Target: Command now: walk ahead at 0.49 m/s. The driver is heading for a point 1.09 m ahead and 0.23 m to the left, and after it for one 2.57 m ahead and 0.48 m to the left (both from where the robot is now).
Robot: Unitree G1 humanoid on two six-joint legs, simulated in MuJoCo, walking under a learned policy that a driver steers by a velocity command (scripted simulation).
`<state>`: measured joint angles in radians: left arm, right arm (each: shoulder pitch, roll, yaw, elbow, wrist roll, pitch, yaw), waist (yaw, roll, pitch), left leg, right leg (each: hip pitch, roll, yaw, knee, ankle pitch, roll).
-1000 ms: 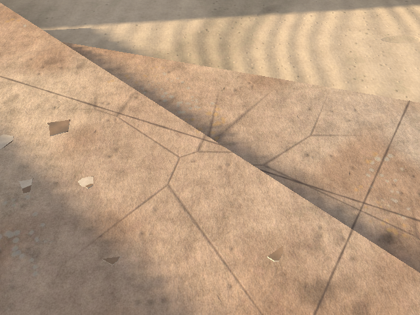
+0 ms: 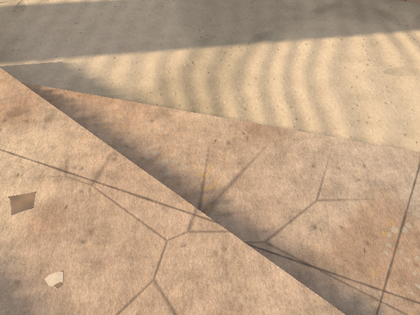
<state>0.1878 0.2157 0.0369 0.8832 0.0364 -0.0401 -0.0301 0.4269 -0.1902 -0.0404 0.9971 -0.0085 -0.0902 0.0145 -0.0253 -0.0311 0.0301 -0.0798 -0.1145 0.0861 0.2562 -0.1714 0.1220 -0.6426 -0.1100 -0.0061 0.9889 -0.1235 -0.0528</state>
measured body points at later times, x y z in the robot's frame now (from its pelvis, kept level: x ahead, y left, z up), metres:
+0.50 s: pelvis +0.29 -0.06 +0.00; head +0.31 -0.06 +0.45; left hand +0.31 +0.20 -0.14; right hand +0.33 -0.31 -0.15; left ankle +0.27 +0.08 -0.66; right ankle +0.30 -0.11 -0.75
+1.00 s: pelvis +0.54 +0.02 -0.01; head +0.57 +0.03 +0.44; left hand +0.53 +0.28 -0.15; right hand +0.69 -0.22 -0.15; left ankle +0.56 +0.06 -0.75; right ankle +0.52 -0.13 -0.66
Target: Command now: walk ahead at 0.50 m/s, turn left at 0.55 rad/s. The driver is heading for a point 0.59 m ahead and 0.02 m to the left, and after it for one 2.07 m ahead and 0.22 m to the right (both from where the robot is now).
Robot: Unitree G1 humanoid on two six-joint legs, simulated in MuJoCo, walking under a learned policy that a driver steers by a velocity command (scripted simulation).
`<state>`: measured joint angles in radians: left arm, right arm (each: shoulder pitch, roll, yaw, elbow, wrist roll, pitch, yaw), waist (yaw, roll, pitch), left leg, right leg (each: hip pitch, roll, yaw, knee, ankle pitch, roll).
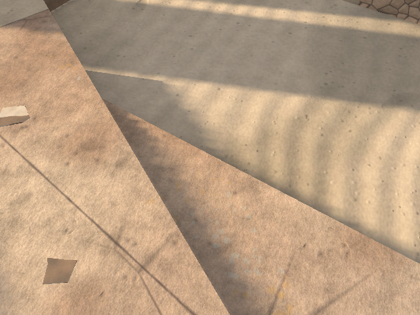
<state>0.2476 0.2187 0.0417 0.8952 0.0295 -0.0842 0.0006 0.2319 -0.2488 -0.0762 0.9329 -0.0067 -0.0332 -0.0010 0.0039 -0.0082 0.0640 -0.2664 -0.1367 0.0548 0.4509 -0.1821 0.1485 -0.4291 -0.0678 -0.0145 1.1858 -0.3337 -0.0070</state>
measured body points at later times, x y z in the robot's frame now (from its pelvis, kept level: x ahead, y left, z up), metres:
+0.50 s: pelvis +0.30 -0.04 -0.05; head +0.32 -0.05 +0.40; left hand +0.45 +0.22 -0.14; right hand +0.29 -0.31 -0.19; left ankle +0.06 +0.03 -0.67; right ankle +0.38 -0.13 -0.78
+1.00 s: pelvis +0.49 +0.00 -0.04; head +0.52 +0.01 +0.41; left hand +0.49 +0.24 -0.18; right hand +0.65 -0.20 -0.16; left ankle +0.55 +0.07 -0.73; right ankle +0.44 -0.13 -0.68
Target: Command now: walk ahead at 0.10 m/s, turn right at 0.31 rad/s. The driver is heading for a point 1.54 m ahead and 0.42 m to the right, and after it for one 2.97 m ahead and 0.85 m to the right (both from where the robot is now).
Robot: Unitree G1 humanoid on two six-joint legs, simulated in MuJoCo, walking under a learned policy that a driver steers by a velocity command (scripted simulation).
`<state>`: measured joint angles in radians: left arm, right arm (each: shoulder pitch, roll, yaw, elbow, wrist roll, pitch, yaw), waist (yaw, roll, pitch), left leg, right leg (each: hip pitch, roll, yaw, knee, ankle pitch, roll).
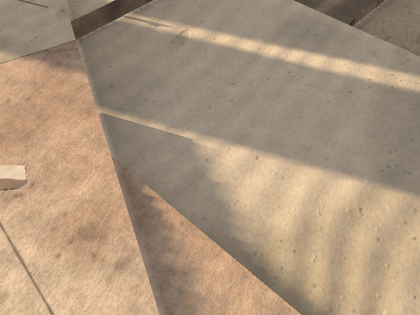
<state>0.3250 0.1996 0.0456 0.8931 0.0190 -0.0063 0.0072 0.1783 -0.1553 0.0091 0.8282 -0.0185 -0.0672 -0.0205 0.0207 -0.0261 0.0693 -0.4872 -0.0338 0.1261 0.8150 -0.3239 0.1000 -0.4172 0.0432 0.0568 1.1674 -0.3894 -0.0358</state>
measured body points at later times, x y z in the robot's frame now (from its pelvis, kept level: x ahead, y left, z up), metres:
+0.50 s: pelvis +0.03 -0.04 -0.05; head +0.03 -0.07 +0.40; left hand +0.22 +0.18 -0.15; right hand +0.06 -0.32 -0.18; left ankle +0.04 +0.08 -0.60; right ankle +0.04 -0.13 -0.78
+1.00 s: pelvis +0.00 +0.03 -0.01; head +0.01 +0.06 +0.44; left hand +0.20 +0.22 -0.14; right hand +0.01 -0.23 -0.11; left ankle +0.01 +0.12 -0.70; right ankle +0.00 -0.13 -0.71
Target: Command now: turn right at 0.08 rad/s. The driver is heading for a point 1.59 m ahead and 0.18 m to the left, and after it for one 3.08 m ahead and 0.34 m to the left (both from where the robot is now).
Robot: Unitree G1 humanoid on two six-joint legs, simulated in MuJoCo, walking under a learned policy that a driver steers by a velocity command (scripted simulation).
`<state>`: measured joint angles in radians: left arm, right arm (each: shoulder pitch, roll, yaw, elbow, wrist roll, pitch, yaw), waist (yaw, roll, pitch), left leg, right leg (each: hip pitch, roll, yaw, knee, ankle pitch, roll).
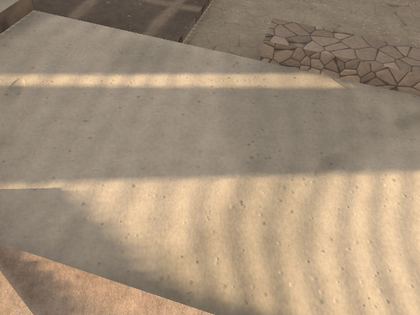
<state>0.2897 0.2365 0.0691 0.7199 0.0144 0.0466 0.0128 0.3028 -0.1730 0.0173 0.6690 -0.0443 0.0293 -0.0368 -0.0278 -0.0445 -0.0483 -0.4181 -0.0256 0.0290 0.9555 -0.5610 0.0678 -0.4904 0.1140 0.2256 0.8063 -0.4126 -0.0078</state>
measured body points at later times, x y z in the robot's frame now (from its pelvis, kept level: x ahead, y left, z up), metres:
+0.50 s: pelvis +0.04 -0.03 +0.04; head +0.05 -0.04 +0.49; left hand +0.23 +0.21 -0.06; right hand +0.01 -0.30 -0.09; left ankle -0.03 +0.08 -0.69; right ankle +0.11 -0.18 -0.69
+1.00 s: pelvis +0.27 -0.12 -0.03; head +0.31 -0.12 +0.41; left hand +0.18 +0.11 -0.17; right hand +0.47 -0.34 -0.14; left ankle +0.45 -0.03 -0.73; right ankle +0.13 -0.19 -0.77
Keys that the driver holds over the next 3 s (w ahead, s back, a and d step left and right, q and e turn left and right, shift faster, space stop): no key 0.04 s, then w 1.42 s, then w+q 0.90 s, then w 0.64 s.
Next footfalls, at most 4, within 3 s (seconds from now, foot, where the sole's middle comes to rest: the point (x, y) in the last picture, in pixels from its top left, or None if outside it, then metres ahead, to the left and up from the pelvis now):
0.64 right None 0.17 -0.19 -0.80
1.08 left None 0.48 -0.05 -0.80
1.66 right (265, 261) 0.83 -0.27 -0.92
2.14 left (204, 217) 1.04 -0.03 -0.92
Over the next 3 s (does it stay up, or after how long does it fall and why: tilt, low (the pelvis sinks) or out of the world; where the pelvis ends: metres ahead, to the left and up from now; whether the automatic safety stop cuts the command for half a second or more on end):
stays up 1.35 0.04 -0.14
